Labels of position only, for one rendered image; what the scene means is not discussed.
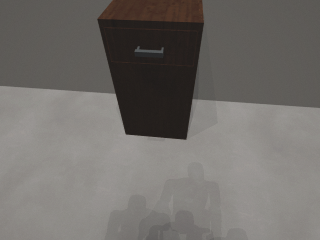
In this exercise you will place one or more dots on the handle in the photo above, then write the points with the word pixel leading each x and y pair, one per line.
pixel 149 53

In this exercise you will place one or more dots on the drawer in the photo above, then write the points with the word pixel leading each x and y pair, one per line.
pixel 179 45

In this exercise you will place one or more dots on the cabinet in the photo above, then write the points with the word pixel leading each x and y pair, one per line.
pixel 154 99

